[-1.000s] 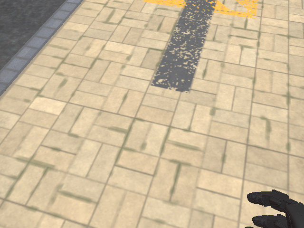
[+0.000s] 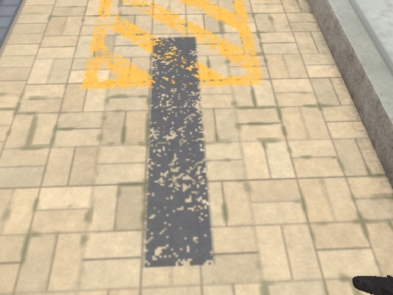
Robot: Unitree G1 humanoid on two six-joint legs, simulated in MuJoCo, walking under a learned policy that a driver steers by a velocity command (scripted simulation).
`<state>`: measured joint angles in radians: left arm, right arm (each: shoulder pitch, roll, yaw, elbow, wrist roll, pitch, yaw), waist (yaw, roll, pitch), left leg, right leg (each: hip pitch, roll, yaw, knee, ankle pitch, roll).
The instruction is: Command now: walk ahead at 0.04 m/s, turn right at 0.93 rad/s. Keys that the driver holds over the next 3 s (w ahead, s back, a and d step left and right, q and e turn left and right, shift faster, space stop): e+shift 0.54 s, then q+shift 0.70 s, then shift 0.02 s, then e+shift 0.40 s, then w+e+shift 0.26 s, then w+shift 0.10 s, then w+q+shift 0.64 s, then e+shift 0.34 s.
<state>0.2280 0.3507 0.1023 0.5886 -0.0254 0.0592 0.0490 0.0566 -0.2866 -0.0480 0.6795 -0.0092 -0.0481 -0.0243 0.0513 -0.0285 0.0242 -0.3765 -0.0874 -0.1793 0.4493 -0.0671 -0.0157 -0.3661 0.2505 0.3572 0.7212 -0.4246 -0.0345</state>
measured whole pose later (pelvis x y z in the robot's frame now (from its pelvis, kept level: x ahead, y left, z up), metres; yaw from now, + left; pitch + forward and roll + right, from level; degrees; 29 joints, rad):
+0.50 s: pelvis +0.02 -0.02 +0.00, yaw -29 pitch +2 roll +2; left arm 0.17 0.32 0.09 0.55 -0.01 0.08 -0.01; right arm 0.12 -0.32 -0.10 0.73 0.00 0.00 -0.01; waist -0.01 0.01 0.06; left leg -0.35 0.14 0.18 0.74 -0.42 -0.06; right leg -0.36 -0.03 -0.02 0.63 -0.32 -0.02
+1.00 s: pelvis +0.06 -0.02 -0.01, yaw -24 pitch +2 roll -1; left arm 0.10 0.28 0.06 0.67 0.00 0.03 0.04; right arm 0.21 -0.30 -0.08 0.69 0.03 0.04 0.02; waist -0.02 -0.04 0.04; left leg -0.31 0.01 0.06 0.63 -0.33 0.01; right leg -0.28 -0.06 -0.12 0.64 -0.37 0.01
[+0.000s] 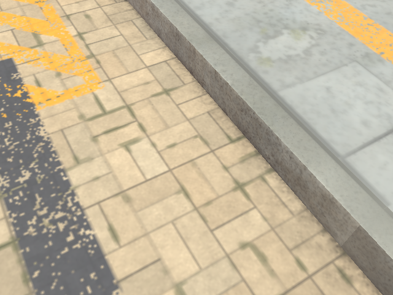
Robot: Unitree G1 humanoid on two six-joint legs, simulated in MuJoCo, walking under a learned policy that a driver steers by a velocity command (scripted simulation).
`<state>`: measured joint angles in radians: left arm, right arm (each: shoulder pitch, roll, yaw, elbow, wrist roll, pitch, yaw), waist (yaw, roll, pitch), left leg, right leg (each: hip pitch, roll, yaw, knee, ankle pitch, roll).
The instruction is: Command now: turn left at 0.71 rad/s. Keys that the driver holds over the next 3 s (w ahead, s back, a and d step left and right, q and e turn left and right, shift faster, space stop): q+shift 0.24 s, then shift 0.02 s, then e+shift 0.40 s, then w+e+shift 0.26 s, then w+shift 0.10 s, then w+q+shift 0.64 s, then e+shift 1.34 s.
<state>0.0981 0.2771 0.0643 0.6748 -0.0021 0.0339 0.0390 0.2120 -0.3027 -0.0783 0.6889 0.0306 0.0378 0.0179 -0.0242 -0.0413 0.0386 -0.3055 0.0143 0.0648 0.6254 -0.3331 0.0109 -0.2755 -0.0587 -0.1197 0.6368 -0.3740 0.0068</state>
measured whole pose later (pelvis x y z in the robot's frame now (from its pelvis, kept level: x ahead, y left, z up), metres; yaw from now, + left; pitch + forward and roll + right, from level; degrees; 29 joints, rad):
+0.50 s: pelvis +0.05 +0.01 +0.01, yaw +15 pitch +1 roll +0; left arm 0.18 0.30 0.07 0.73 -0.01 0.00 -0.01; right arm 0.11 -0.25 -0.02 0.64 -0.01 0.03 -0.03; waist 0.04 -0.02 0.01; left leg -0.19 -0.11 -0.16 0.54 -0.35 0.05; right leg -0.31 0.00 0.03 0.56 -0.22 0.03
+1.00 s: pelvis +0.13 +0.03 +0.02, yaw -9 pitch +3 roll -1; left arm 0.17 0.34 0.09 0.62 0.04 0.03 -0.07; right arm 0.40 -0.30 -0.06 0.74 -0.04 -0.07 0.00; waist -0.07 -0.05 -0.06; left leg -0.07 0.00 0.05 0.33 -0.31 0.02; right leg -0.72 0.01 0.10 1.19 -0.18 0.00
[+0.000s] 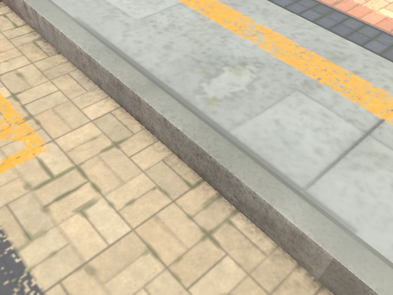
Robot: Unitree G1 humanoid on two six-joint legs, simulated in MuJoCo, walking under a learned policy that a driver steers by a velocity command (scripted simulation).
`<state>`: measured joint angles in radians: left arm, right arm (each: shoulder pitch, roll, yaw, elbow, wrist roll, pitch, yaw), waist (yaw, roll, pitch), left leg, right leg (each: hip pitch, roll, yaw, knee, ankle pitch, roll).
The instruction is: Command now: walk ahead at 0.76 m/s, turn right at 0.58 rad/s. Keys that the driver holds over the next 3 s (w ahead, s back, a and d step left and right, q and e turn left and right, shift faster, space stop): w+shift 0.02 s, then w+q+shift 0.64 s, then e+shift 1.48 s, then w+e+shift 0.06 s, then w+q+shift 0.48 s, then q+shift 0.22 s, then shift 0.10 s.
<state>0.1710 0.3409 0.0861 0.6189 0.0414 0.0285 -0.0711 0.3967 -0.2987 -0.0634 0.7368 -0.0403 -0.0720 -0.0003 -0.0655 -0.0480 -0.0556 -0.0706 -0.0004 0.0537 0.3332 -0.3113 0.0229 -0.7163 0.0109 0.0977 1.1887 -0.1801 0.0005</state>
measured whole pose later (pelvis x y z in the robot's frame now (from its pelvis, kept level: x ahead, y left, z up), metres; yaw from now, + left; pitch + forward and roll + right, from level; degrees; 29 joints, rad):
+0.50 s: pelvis +0.35 -0.06 -0.01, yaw +11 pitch +1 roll -2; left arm 0.42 0.29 0.06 0.85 0.03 -0.09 -0.01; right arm 0.22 -0.32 -0.06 0.79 -0.02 -0.01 0.06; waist 0.02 0.05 0.00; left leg -0.75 0.11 0.02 1.20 -0.11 0.09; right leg 0.03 0.02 -0.21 0.30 -0.34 -0.01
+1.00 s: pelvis +0.72 +0.06 +0.00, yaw +19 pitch +0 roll +0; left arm 0.17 0.28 0.06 0.80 -0.03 -0.06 0.01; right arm 0.21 -0.23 -0.03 0.83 -0.02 -0.07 -0.04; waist -0.03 -0.02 0.11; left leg -0.06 -0.12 0.18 0.30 -0.25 0.14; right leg -0.69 -0.09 0.04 0.90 -0.04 0.03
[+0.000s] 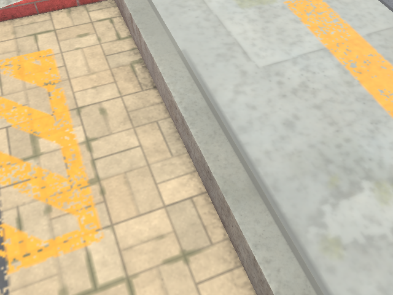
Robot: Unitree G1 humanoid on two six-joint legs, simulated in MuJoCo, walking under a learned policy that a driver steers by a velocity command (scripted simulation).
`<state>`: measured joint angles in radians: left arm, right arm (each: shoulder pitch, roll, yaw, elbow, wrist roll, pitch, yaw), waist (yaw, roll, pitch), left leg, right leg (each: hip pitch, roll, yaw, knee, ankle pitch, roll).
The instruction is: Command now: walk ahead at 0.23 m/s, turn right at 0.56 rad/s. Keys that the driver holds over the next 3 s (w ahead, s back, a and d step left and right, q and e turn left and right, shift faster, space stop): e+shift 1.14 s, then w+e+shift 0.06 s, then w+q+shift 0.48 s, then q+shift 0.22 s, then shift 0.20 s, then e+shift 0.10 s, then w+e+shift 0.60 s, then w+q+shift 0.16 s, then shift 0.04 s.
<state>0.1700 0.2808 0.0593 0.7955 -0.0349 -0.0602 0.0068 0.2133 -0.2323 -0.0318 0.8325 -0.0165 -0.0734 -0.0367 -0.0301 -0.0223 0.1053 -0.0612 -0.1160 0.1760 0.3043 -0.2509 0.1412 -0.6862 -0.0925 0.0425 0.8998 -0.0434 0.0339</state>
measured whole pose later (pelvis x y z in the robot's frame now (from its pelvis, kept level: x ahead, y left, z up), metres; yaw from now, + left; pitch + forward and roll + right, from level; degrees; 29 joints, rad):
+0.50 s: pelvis +0.16 +0.01 +0.00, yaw -26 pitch +1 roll +2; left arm 0.28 0.30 0.11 0.72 -0.02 0.05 0.05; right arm 0.05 -0.27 -0.04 0.70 0.02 0.01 -0.05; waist 0.06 0.02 0.09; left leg -0.46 -0.06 -0.20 0.78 -0.32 -0.09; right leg -0.33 0.19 0.29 0.47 -0.11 -0.06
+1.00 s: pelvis +0.20 +0.06 +0.00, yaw -56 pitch +2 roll +2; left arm 0.16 0.29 0.06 0.55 -0.02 0.06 0.01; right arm 0.12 -0.26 -0.06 0.68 -0.02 0.03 -0.05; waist -0.02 -0.03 0.07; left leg -0.23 0.04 0.21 0.41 -0.21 0.02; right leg -0.51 -0.10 0.00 0.95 -0.36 0.12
